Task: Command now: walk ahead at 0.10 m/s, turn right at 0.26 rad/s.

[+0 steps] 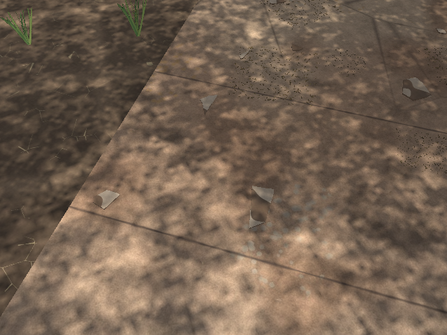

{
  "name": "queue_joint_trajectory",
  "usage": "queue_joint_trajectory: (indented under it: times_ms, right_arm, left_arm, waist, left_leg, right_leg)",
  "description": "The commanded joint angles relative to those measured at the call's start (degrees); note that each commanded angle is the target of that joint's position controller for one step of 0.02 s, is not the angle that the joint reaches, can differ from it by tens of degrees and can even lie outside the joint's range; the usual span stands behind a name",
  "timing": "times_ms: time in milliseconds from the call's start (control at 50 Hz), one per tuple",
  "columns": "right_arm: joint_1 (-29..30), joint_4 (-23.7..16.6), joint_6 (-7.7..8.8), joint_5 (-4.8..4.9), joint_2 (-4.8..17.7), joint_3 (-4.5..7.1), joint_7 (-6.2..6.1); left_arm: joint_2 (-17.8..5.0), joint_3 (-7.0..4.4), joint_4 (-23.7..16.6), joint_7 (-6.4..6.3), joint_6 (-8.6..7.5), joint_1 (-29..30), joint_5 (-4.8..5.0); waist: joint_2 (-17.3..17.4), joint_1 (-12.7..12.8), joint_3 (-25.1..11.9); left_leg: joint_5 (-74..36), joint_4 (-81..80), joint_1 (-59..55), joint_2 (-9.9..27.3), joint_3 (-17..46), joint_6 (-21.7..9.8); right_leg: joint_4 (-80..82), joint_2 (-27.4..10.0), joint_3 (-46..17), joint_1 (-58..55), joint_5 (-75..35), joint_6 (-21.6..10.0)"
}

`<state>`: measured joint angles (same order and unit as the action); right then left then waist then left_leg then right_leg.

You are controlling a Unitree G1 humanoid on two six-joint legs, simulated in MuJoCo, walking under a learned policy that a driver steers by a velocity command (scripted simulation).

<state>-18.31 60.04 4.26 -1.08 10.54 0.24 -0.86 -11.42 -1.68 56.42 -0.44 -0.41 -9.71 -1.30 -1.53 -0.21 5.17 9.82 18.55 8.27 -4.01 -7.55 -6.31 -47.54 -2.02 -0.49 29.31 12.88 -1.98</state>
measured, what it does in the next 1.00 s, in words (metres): steps on the spot, turning right: right foot, then left foot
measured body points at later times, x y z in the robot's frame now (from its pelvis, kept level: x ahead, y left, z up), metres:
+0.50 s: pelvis +0.04 -0.03 +0.00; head +0.08 -0.05 +0.44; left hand +0.17 +0.23 -0.13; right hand +0.08 -0.31 -0.14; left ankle +0.08 +0.12 -0.69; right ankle +0.06 -0.10 -0.74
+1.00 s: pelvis +0.04 +0.03 +0.00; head +0.09 +0.04 +0.45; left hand +0.27 +0.22 -0.14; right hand +0.00 -0.26 -0.10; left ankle +0.08 +0.11 -0.74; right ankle -0.05 -0.08 -0.67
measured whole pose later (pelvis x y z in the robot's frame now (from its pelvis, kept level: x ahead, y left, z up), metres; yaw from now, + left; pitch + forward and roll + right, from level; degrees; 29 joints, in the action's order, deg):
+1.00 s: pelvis +0.04 +0.03 +0.00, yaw -32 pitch +0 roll -1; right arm -11.8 44.3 -0.1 -1.4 13.6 2.0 -2.5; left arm -18.1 -5.5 48.8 1.9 4.8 -11.0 -1.1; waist -2.7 -0.2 3.3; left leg 13.1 22.9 10.1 1.0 -4.9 -2.8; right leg -58.8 3.3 -4.5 25.1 24.0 3.3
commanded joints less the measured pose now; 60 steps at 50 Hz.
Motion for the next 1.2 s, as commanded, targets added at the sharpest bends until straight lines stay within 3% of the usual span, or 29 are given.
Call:
queue_joint_trajectory:
  times_ms: [20, 140, 180, 200, 220, 240, 260, 300, 320, 360, 400, 480, 620, 660, 700, 720, 740, 760, 780, 800, 820, 860, 940, 1060, 1120, 1140, 1160, 1180, 1200]
  right_arm:
    - [-0.7, -2.8, -0.36, 0.06, 8.4, 1.62, -1.10]
    - [-2.8, -2.9, -2.95, -0.31, 9.7, 3.13, -2.59]
    - [-2.0, -3.1, -3.41, -0.04, 10.5, 3.79, -2.89]
    - [-2.4, -3.1, -3.46, -0.15, 10.6, 4.09, -2.85]
    - [-2.5, -4.8, -3.31, -0.09, 9.3, 3.92, -2.64]
    - [0.2, -7.9, -4.00, 1.12, 5.3, 3.11, -2.72]
    - [2.8, -8.2, -5.05, -0.08, 7.4, 3.54, -2.72]
    - [4.7, -8.8, -5.09, 0.39, 6.3, 3.52, -2.30]
    - [5.5, -9.2, -4.92, -0.09, 7.7, 3.94, -2.16]
    - [4.4, -9.3, -5.29, -0.62, 8.0, 4.16, -1.69]
    - [4.8, -10.2, -5.84, -0.12, 7.2, 4.02, -1.67]
    - [8.2, -12.5, -6.66, 0.16, 7.4, 3.91, -1.96]
    - [9.7, -15.4, -5.85, 0.89, 8.2, 3.61, -2.11]
    - [7.5, -15.5, -5.31, 1.25, 8.3, 3.52, -2.27]
    - [2.2, -14.6, -4.56, 1.29, 8.0, 3.42, -2.60]
    - [1.3, -14.6, -4.17, 0.53, 11.7, 4.25, -3.07]
    - [4.1, -16.6, -4.35, -0.16, 17.5, 5.16, -3.32]
    - [7.1, -17.5, -4.73, -0.80, 17.7, 5.27, -2.87]
    - [9.2, -18.4, -4.58, -0.78, 13.8, 4.22, -2.54]
    - [12.2, -18.9, -4.46, -0.37, 11.1, 3.49, -2.29]
    - [13.8, -19.7, -4.45, -0.30, 10.3, 3.19, -2.17]
    - [11.8, -20.1, -4.33, -0.30, 10.3, 3.16, -2.26]
    - [3.8, -17.9, -3.98, -0.35, 11.9, 3.89, -2.01]
    - [4.4, -16.9, -3.82, -0.57, 13.4, 4.32, -0.53]
    - [2.6, -15.6, -4.43, -0.97, 14.8, 4.87, 0.60]
    - [2.9, -15.2, -4.87, -0.74, 14.5, 4.88, 0.88]
    - [4.4, -15.1, -5.06, -0.37, 12.4, 4.13, 0.83]
    - [3.9, -15.1, -4.71, -0.52, 9.3, 3.13, 0.77]
    - [3.0, -17.4, -4.39, -0.11, 5.0, 1.91, 0.93]
  left_arm:
    - [-3.0, -0.24, -2.0, -0.11, 0.47, -2.3, 0.02]
    - [-3.0, -0.61, -4.6, -0.24, 0.89, 0.6, -0.13]
    - [-2.6, -0.83, -4.9, -0.34, 0.37, -1.1, 0.02]
    - [-3.6, -1.23, -4.6, -0.52, -0.17, -3.2, 0.02]
    - [-9.1, -2.75, -4.3, -1.04, -0.80, -6.8, -0.54]
    - [-14.3, -4.36, -4.8, -0.88, -0.38, -9.0, 0.14]
    - [-12.4, -4.15, -3.2, -0.71, 0.14, -12.4, 1.05]
    - [-9.9, -3.80, -5.0, -1.17, 1.19, -5.4, 0.73]
    - [-9.0, -3.62, -6.3, -1.42, 1.52, -2.6, 0.95]
    - [-8.4, -3.49, -7.3, -1.16, 1.46, -1.5, 0.76]
    - [-9.9, -4.00, -7.2, -0.82, 1.04, -3.2, 0.71]
    - [-11.7, -4.68, -7.5, -0.71, 1.41, -5.3, 0.27]
    - [-13.2, -5.52, -9.2, 0.02, 2.28, -3.6, -0.17]
    - [-13.3, -5.63, -9.6, 0.29, 2.57, -2.0, -0.03]
    - [-12.9, -5.57, -10.4, 0.39, 3.05, 0.9, 0.71]
    - [-10.4, -4.93, -11.1, 0.24, 2.99, 0.2, 1.19]
    - [-5.9, -3.96, -12.0, -0.02, 2.64, -3.5, 1.70]
    - [-11.2, -5.12, -11.2, -0.38, 2.63, -2.3, -0.26]
    - [-12.7, -5.67, -10.8, -0.10, 2.72, -2.4, -0.56]
    - [-12.3, -5.82, -9.7, 0.36, 3.04, -3.7, -0.63]
    - [-12.0, -5.84, -9.0, 0.95, 3.56, -5.2, -0.54]
    - [-11.6, -5.57, -8.7, 2.05, 4.19, -5.6, -0.25]
    - [-10.0, -4.51, -11.0, 2.47, 4.61, -0.5, 0.13]
    - [-8.0, -2.70, -12.0, 1.92, 4.71, 0.9, 0.85]
    - [-8.1, -1.99, -12.1, 1.85, 4.03, 0.8, 0.57]
    - [-7.4, -1.68, -11.2, 1.91, 3.53, -1.1, 0.25]
    - [-6.6, -1.31, -10.2, 1.45, 2.79, -2.6, 0.00]
    - [-8.3, -1.16, -9.5, 0.72, 1.72, -4.4, -0.62]
    - [-13.6, -1.54, -10.9, -0.10, 0.74, -3.3, -0.56]
  waist:
    - [6.8, 0.8, -6.3]
    - [5.9, -1.2, -3.6]
    - [4.6, 0.1, -4.1]
    - [2.2, 1.2, -5.4]
    - [-6.4, 1.6, -8.5]
    - [-16.0, 3.7, -8.5]
    - [-5.9, 3.8, -9.5]
    - [-1.1, 1.1, -4.4]
    - [-1.5, 0.2, -4.0]
    - [-1.8, -0.4, -7.4]
    - [-1.2, -0.1, -8.9]
    - [-4.1, 1.5, -8.4]
    - [-6.0, 2.0, -8.4]
    - [-6.7, 0.9, -8.6]
    - [-5.6, -2.4, -8.2]
    - [0.6, -1.9, -7.6]
    - [14.1, 0.8, -8.2]
    - [11.9, 0.3, -5.9]
    - [7.9, 1.8, -4.3]
    - [6.2, 3.5, -2.7]
    - [7.6, 4.3, -3.1]
    - [9.6, 3.0, -4.1]
    - [9.1, -1.2, -5.1]
    - [11.6, -1.6, -6.6]
    - [12.4, -2.1, -6.9]
    - [11.0, -0.5, -5.7]
    - [8.5, 1.7, -3.3]
    - [1.8, 2.5, -4.4]
    - [-11.2, 0.3, -6.3]
  left_leg:
    - [-37.1, -1.8, 0.6, 16.5, 4.4, -5.0]
    - [-28.1, 3.8, -4.3, 21.1, 7.1, -6.6]
    - [-27.0, 9.0, -4.0, 20.7, 6.1, -4.7]
    - [-24.6, 14.3, -1.8, 18.8, 4.2, -2.1]
    - [-13.7, 27.2, 5.1, 13.9, -0.6, 1.6]
    - [25.6, 40.2, 20.3, 0.6, -2.4, 5.5]
    - [28.8, 47.5, 21.3, 2.8, 6.1, 6.0]
    - [19.9, 47.6, 24.1, 4.7, 8.7, 6.9]
    - [16.7, 45.8, 24.6, 5.2, 9.1, 7.2]
    - [13.7, 45.1, 22.7, 4.3, 8.6, 8.0]
    - [13.3, 42.1, 22.2, 4.2, 8.7, 8.7]
    - [13.7, 35.5, 22.2, 4.0, 9.5, 9.2]
    - [14.7, 25.0, 15.0, 1.7, 10.4, 7.8]
    - [14.6, 18.9, 10.3, 0.7, 10.4, 6.8]
    - [7.2, 3.7, 0.4, 0.4, 9.7, 5.8]
    - [9.2, -4.9, -4.7, 7.8, 16.8, 4.2]
    - [9.1, -8.9, -9.1, 24.5, 33.7, -0.5]
    - [3.1, -8.2, 1.0, 28.0, 35.2, -6.2]
    - [-0.9, -7.3, 4.5, 25.2, 31.2, -6.8]
    - [-3.5, -6.1, 6.0, 20.9, 24.4, -5.0]
    - [-5.5, -5.2, 4.5, 17.5, 19.4, -3.4]
    - [-13.6, -3.1, 1.0, 15.7, 14.6, -3.6]
    - [-21.8, -0.6, -7.9, 17.9, 14.0, -5.8]
    - [-25.4, 2.0, -5.0, 18.6, 11.8, -6.5]
    - [-2.1, -0.7, -1.2, 18.5, 13.9, -6.1]
    - [6.5, -0.4, 2.7, 17.8, 13.7, -5.2]
    - [3.2, 2.9, 8.0, 16.4, 12.3, -2.9]
    - [-1.2, 9.0, 12.7, 14.3, 9.0, 1.1]
    - [15.2, 18.0, 19.9, 7.8, 2.9, 5.7]
  right_leg:
    - [2.2, 0.5, 2.8, -7.2, -1.9, -0.2]
    - [7.8, 0.9, 4.5, -4.9, 9.2, -1.9]
    - [15.4, 1.5, 4.9, -8.7, 5.6, -3.1]
    - [21.3, 1.2, 2.6, -13.6, -2.3, -4.1]
    - [24.6, -6.9, -9.3, -21.3, -19.4, -7.2]
    - [27.7, -21.2, -28.0, -25.9, -44.2, -18.9]
    - [27.2, -20.2, -25.3, -26.1, -42.8, -21.1]
    - [28.5, -13.3, -18.0, -21.3, -32.2, -17.1]
    - [28.9, -10.9, -16.4, -21.1, -29.4, -15.0]
    - [28.2, -8.6, -14.3, -21.9, -32.8, -14.1]
    - [27.9, -8.0, -14.7, -22.8, -31.9, -13.7]
    - [29.2, -7.5, -18.7, -22.1, -19.9, -13.1]
    - [29.1, -6.6, -25.6, -18.6, -13.3, -11.5]
    - [28.2, -5.9, -27.4, -17.4, -14.5, -10.1]
    - [25.9, -2.6, -26.8, -12.5, -9.2, -6.1]
    - [20.5, 1.8, -22.9, -6.5, 1.5, -2.4]
    - [6.6, 11.4, -10.0, 2.9, 16.0, 0.9]
    - [-4.2, 9.9, -6.1, 3.4, 20.4, 1.6]
    - [-10.5, 7.9, -7.3, 0.6, 17.5, 1.5]
    - [-14.6, 7.3, -6.7, 0.0, 13.7, 1.7]
    - [-17.6, 7.2, -5.8, 0.4, 11.0, 2.3]
    - [-20.8, 6.9, -4.0, 2.2, 9.7, 3.9]
    - [-14.3, 5.8, -3.3, 4.8, 10.7, 5.9]
    - [2.7, 5.0, 0.1, -7.3, 14.1, 3.7]
    - [13.1, 5.6, 3.5, -14.5, 13.8, 1.1]
    - [20.2, 5.8, 4.5, -19.9, 9.9, -0.3]
    - [29.1, 5.7, 3.6, -26.4, 2.9, -1.2]
    - [36.0, -1.7, -6.1, -33.8, -3.2, -1.3]
    - [36.4, -17.2, -23.9, -36.3, -19.4, -5.3]
Velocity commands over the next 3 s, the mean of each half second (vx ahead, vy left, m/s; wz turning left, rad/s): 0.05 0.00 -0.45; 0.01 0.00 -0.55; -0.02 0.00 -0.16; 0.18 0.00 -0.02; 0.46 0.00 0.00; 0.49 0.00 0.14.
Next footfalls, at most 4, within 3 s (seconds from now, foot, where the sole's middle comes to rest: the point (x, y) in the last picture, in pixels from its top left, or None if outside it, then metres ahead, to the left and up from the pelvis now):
0.20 right None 0.10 -0.11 -0.78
0.72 left None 0.12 0.09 -0.78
1.18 right None -0.01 -0.08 -0.78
1.64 left None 0.08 0.12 -0.78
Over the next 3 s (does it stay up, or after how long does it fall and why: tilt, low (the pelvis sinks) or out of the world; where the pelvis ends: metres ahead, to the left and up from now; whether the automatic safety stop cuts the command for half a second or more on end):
stays up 0.44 -0.30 0.00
